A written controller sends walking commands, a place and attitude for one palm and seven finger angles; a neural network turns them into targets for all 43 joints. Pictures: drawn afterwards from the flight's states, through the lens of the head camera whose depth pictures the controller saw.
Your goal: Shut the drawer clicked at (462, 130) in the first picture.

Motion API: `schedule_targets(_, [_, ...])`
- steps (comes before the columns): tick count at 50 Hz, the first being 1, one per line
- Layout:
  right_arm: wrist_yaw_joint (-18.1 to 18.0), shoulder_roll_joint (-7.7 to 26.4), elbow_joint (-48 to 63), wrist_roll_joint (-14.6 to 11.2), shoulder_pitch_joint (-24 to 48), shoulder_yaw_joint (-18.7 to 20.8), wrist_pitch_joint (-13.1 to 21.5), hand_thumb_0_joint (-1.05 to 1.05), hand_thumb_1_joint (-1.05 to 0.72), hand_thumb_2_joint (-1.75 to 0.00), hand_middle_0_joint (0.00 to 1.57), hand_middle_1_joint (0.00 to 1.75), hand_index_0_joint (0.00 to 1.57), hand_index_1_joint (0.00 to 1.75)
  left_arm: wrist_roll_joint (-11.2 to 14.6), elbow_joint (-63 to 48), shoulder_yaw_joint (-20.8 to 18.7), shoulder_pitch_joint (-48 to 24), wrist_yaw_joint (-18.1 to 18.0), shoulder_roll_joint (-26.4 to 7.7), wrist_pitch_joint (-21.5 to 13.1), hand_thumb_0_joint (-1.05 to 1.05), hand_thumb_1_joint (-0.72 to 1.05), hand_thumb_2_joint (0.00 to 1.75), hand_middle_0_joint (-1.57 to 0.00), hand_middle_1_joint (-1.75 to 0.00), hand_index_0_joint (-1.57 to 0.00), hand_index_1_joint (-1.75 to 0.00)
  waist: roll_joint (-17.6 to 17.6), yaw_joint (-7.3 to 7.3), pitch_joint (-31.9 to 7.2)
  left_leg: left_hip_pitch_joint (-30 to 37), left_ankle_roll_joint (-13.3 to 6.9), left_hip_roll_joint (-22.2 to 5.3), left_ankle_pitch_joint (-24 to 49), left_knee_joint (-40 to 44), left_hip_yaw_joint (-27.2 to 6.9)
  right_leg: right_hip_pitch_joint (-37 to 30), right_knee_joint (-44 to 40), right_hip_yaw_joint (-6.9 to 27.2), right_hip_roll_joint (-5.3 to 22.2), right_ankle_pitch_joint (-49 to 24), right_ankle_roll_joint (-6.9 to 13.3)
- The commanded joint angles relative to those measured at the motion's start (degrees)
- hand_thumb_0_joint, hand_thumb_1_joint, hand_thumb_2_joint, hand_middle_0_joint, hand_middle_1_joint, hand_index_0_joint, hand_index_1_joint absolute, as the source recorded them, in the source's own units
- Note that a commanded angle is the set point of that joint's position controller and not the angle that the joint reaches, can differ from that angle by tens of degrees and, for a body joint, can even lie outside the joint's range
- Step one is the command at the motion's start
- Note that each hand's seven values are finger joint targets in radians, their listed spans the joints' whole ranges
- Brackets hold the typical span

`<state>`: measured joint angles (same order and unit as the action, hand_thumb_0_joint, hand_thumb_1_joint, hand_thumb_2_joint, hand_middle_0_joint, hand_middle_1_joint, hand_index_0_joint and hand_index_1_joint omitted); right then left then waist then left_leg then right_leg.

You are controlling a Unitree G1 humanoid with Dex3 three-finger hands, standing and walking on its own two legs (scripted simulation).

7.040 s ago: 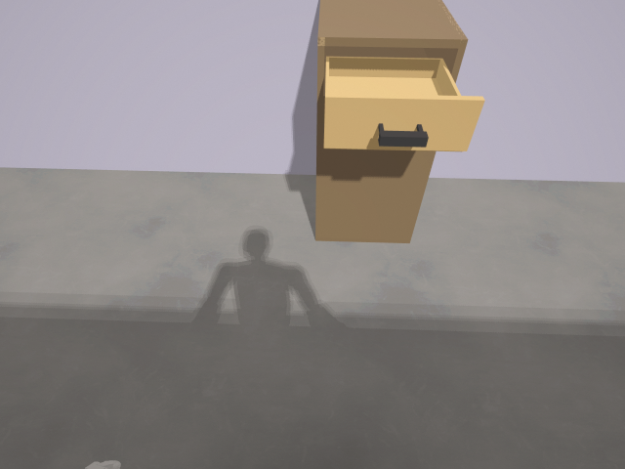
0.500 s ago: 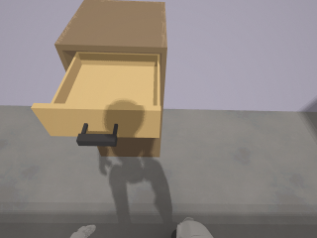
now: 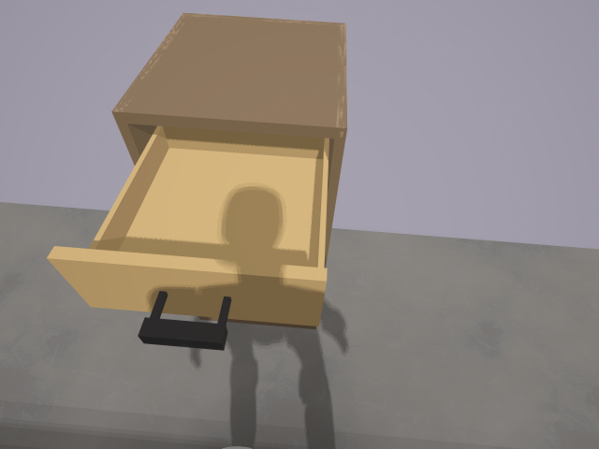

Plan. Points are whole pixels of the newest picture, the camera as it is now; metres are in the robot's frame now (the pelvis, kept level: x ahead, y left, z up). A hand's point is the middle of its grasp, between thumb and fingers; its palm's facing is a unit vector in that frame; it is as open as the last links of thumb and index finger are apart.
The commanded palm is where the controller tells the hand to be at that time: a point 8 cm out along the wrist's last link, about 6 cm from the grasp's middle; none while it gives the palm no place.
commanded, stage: come to a stop and stand still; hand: left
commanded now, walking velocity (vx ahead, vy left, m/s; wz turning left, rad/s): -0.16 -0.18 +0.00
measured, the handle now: (189, 317) +0.28 +0.18 +0.00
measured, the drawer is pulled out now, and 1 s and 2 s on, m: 0.29 0.29 0.29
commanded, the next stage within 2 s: look again from close up in 1.66 s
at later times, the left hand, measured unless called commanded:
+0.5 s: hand out of the picture -0.01 +0.15 -0.17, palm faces -0.04 -0.98 -0.21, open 7.4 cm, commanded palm none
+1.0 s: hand out of the picture -0.06 +0.15 -0.17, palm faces +0.02 -0.98 -0.19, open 7.4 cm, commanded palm none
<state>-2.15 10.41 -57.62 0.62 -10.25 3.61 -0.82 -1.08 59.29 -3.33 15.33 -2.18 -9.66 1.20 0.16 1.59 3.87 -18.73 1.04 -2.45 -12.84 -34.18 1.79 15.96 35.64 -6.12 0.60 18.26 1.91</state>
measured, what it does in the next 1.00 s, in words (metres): steps on the spot: right foot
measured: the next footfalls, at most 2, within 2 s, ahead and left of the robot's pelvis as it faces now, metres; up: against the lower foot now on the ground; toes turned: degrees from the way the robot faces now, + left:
right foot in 0.30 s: -0.03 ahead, -0.15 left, +0.00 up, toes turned -1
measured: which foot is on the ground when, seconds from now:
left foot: down 0.00-1.00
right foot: down 0.00-0.00, up 0.02-0.28, down 0.30-1.00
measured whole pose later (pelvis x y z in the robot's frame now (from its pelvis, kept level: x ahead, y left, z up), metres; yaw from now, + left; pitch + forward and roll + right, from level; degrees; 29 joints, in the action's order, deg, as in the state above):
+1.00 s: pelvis -0.03 -0.02 +0.01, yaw -1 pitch -1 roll +0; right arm -0.9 8.3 -60.5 1.0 -18.1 0.3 -0.4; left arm -0.9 60.9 0.1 21.8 -1.4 -8.7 -0.6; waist -0.2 0.4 0.9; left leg -18.4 0.7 -0.9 -10.9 -30.4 -0.3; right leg 10.6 32.1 3.2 0.4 20.3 -1.0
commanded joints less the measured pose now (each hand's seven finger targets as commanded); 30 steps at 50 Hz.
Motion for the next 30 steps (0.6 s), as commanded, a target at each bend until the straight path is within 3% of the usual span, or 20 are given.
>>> schedule_targets(1, [-1.2, 10.0, 1.4, 0.7, -8.5, 1.0, 0.6, 0.00, -0.90, -0.90, 0.20, 0.30, 0.20, 0.30, 0.3, -4.0, -0.9, 3.7, -0.9, -4.8, 0.8, 0.00, 0.90, 0.90, -0.20, -0.30, -0.20, -0.30, -14.8, -2.88, -7.4, 7.4, -13.4, -22.1, 49.7, 13.6, -18.7, 6.0, 25.0, 7.8, -1.3, 19.0, -2.3])
schedule_targets(3, [-1.5, 8.7, 3.0, 0.9, -3.6, 0.7, 0.6, 0.00, -0.90, -0.90, 0.20, 0.30, 0.20, 0.30, 0.2, -3.8, -1.6, 4.1, -0.6, -5.7, 0.8, 0.00, 0.90, 0.90, -0.20, -0.30, -0.20, -0.30, -9.3, -1.31, -6.2, 7.6, -13.7, -19.2, 46.1, 11.4, -14.9, 10.2, 33.3, 9.8, -1.4, 14.8, -2.4])
schedule_targets(5, [-1.4, 7.9, 4.0, 0.8, -1.1, 0.6, 0.7, 0.00, -0.90, -0.90, 0.20, 0.30, 0.20, 0.30, 0.2, -3.4, -1.8, 5.0, -0.2, -5.5, 1.1, 0.00, 0.90, 0.90, -0.20, -0.30, -0.20, -0.30, -7.4, -0.78, -7.2, 9.1, -11.6, -15.5, 39.3, 11.8, -9.8, 11.9, 35.9, 9.7, -1.1, 9.3, -3.6])
schedule_targets(8, [-1.2, 7.7, 4.0, 0.6, -0.7, 0.9, 0.6, 0.00, -0.90, -0.90, 0.20, 0.30, 0.20, 0.30, 0.2, -4.3, -1.7, 4.1, 0.3, -5.4, 1.7, 0.00, 0.90, 0.90, -0.20, -0.30, -0.20, -0.30, -9.6, -1.43, -7.1, 9.0, -10.9, -14.5, 29.0, 13.6, -8.4, 10.2, 29.3, 8.1, 0.0, 8.9, -4.2])
schedule_targets(11, [-0.5, 8.6, 3.4, 0.9, -1.6, 1.8, 0.1, 0.00, -0.90, -0.90, 0.20, 0.30, 0.20, 0.30, 0.1, -5.1, -0.9, 2.7, 0.7, -3.8, 1.5, 0.00, 0.90, 0.90, -0.20, -0.30, -0.20, -0.30, -13.0, -2.74, -7.0, 9.1, -10.5, -13.7, 14.3, 15.6, -10.3, 5.7, 14.0, 4.7, 1.0, 11.9, -3.6])
schedule_targets(12, [0.0, 12.9, 4.2, 0.4, 1.4, 2.7, 1.3, 0.00, -0.90, -0.90, 0.20, 0.30, 0.20, 0.30, 0.5, -3.1, 0.7, 7.1, -0.2, -5.5, -0.6, 0.00, 0.90, 0.90, -0.20, -0.30, -0.20, -0.30, -6.4, 0.41, -11.9, 13.5, -5.9, -12.7, 28.8, -0.1, -5.2, 6.2, -2.9, 9.1, 3.2, 7.0, -1.7])
schedule_targets(13, [0.2, 10.8, 6.6, 0.4, 2.3, 1.9, 0.8, 0.00, -0.90, -0.90, 0.20, 0.30, 0.20, 0.30, -0.2, -2.8, 0.4, 9.6, 0.0, -6.6, -1.8, 0.00, 0.90, 0.90, -0.20, -0.30, -0.20, -0.30, -1.6, 1.45, -7.3, 10.7, -3.1, -7.5, 23.6, -5.6, -3.5, 1.6, -18.1, 8.2, 2.9, -10.1, -1.9])
schedule_targets(14, [1.4, 2.7, 8.4, -0.2, -2.5, -0.1, 0.4, 0.00, -0.90, -0.90, 0.20, 0.30, 0.20, 0.30, -0.6, -4.9, 0.7, 5.3, -0.1, -9.6, -2.5, 0.00, 0.90, 0.90, -0.20, -0.30, -0.20, -0.30, 16.9, -2.84, -6.7, -2.7, -0.6, -0.7, -4.9, -6.8, 0.4, -2.4, -17.0, 19.2, 11.2, -18.1, 0.9])
schedule_targets(15, [2.0, 2.6, 8.6, 0.5, -2.0, -0.8, 0.0, 0.00, -0.90, -0.90, 0.20, 0.30, 0.20, 0.30, -0.7, -6.3, 1.7, 1.2, -0.1, -10.0, -3.0, 0.00, 0.90, 0.90, -0.20, -0.30, -0.20, -0.30, 13.5, -3.60, -6.2, 1.0, 0.0, 0.4, -11.1, -8.7, 0.9, 2.8, -17.3, 19.2, 14.9, -9.3, 4.4])
schedule_targets(16, [2.8, 2.5, 8.3, 0.5, -1.8, -0.6, 0.2, 0.00, -0.90, -0.90, 0.20, 0.30, 0.20, 0.30, -1.0, -7.1, 1.6, 0.5, 0.1, -11.0, -2.9, 0.00, 0.90, 0.90, -0.20, -0.30, -0.20, -0.30, 2.6, -4.18, -5.5, 3.6, 0.0, 2.9, -8.2, -7.3, 2.8, 3.3, -14.0, 15.9, 11.4, -12.4, 4.1])
schedule_targets(17, [2.7, 2.9, 7.9, 0.4, -1.5, -1.1, 0.1, 0.00, -0.90, -0.90, 0.20, 0.30, 0.20, 0.30, -0.5, -6.5, 0.9, 0.8, -0.3, -11.3, -3.5, 0.00, 0.90, 0.90, -0.20, -0.30, -0.20, -0.30, 8.2, -3.48, -5.7, 1.0, 0.0, 2.5, -5.2, -6.4, 1.6, -0.2, -12.1, 17.1, 10.1, -13.7, 3.8])
schedule_targets(18, [2.7, 3.6, 7.9, 0.5, -1.8, -1.1, 0.1, 0.00, -0.90, -0.90, 0.20, 0.30, 0.20, 0.30, -0.3, -6.6, 1.0, 0.2, -0.3, -11.6, -3.4, 0.00, 0.90, 0.90, -0.20, -0.30, -0.20, -0.30, 9.9, -3.02, -3.8, 1.0, -0.3, 2.1, -5.7, -5.2, 1.7, 0.0, -12.7, 16.6, 10.7, -10.5, 4.2])
schedule_targets(19, [2.7, 4.5, 7.5, 0.5, -2.1, -1.1, 0.0, 0.00, -0.90, -0.90, 0.20, 0.30, 0.20, 0.30, -0.4, -6.5, 1.0, 0.0, -0.2, -11.4, -2.9, 0.00, 0.90, 0.90, -0.20, -0.30, -0.20, -0.30, 9.9, -3.18, -0.8, 2.5, -0.6, 2.1, -7.8, -4.6, 1.4, 4.3, -14.3, 16.6, 10.9, 0.4, 4.1])
schedule_targets(21, [3.0, 5.5, 6.5, 0.8, -4.3, -0.8, -0.5, 0.00, -0.90, -0.90, 0.20, 0.30, 0.20, 0.30, -0.6, -7.3, 0.4, -0.8, 0.2, -13.2, -1.9, 0.00, 0.90, 0.90, -0.20, -0.30, -0.20, -0.30, 5.2, -3.58, 3.9, 4.4, -0.7, 2.8, -10.1, -5.2, 1.4, 12.5, -17.8, 16.6, 9.7, 24.2, 3.8])
schedule_targets(23, [3.1, 5.9, 6.1, 1.0, -7.4, -0.6, -0.9, 0.00, -0.90, -0.90, 0.20, 0.30, 0.20, 0.30, -0.8, -8.2, -0.2, -1.9, 0.4, -14.2, -1.1, 0.00, 0.90, 0.90, -0.20, -0.30, -0.20, -0.30, 6.5, -4.42, 7.7, 3.9, -1.0, 3.1, -10.9, -5.1, 2.1, 16.2, -18.1, 15.1, 9.1, 29.4, 3.6])
schedule_targets(25, [3.0, 6.1, 5.1, 1.2, -11.6, -0.8, -0.5, 0.00, -0.90, -0.90, 0.20, 0.30, 0.20, 0.30, -0.7, -8.6, -0.2, -2.5, 0.6, -12.8, -0.8, 0.00, 0.90, 0.90, -0.20, -0.30, -0.20, -0.30, 3.1, -5.20, 7.2, 5.1, -1.6, 3.1, -13.0, -1.4, 0.6, 17.0, -12.6, 11.8, 6.8, 29.0, 2.8])
schedule_targets(27, [2.6, 7.9, 4.5, 1.7, -14.8, -0.8, -0.1, 0.00, -0.90, -0.90, 0.20, 0.30, 0.20, 0.30, -0.5, -8.5, 0.3, -1.0, 0.8, -9.9, -0.5, 0.00, 0.90, 0.90, -0.20, -0.30, -0.20, -0.30, -5.4, -4.93, 8.0, -1.5, -3.9, 0.0, -22.9, 9.2, -8.0, 13.4, -2.4, 6.3, 1.3, 26.6, 1.2])
schedule_targets(28, [2.4, 9.7, 4.2, 1.9, -15.3, -0.5, 0.1, 0.00, -0.90, -0.90, 0.20, 0.30, 0.20, 0.30, -0.3, -8.4, 0.5, 1.7, 0.7, -8.1, -0.5, 0.00, 0.90, 0.90, -0.20, -0.30, -0.20, -0.30, -11.1, -4.09, 7.5, -5.6, -6.3, -4.1, -28.7, 17.0, -16.4, 9.5, 5.7, 2.2, -2.7, 21.7, 0.1])
schedule_targets(29, [2.1, 10.7, 4.5, 1.7, -13.2, -0.4, 0.3, 0.00, -0.90, -0.90, 0.20, 0.30, 0.20, 0.30, -0.2, -7.7, 0.9, 4.2, 0.7, -6.3, -0.6, 0.00, 0.90, 0.90, -0.20, -0.30, -0.20, -0.30, -13.4, -2.07, 6.5, -8.3, -8.3, -6.3, -31.9, 21.3, -22.7, 7.0, 9.6, 1.5, -4.0, 17.1, 0.3])
schedule_targets(30, [1.9, 10.8, 4.9, 1.5, -10.4, -0.4, 0.2, 0.00, -0.90, -0.90, 0.20, 0.30, 0.20, 0.30, -0.1, -6.5, 1.0, 6.6, 0.9, -5.3, -0.7, 0.00, 0.90, 0.90, -0.20, -0.30, -0.20, -0.30, -11.4, -0.37, 5.1, -12.1, -8.7, -6.7, -31.4, 21.8, -22.3, 2.1, 10.7, 1.9, -3.8, 13.9, 0.8])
